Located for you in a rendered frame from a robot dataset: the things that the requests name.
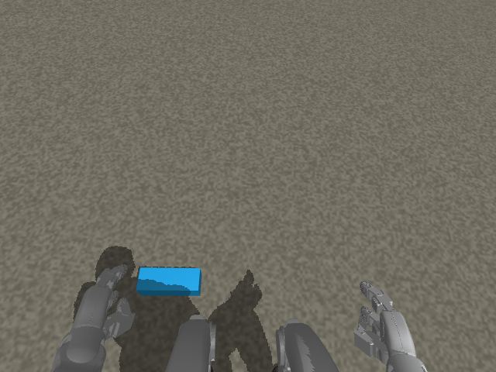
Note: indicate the carton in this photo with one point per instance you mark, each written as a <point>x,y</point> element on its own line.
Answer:
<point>169,281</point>

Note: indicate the right robot arm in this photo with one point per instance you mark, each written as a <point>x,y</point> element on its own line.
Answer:
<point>405,363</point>

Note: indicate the left robot arm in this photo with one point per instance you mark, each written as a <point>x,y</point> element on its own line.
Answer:
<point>81,350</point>

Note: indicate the left robot hand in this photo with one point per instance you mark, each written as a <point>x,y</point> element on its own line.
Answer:
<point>99,298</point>

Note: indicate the right robot hand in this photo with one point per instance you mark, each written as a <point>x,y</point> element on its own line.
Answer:
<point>390,334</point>

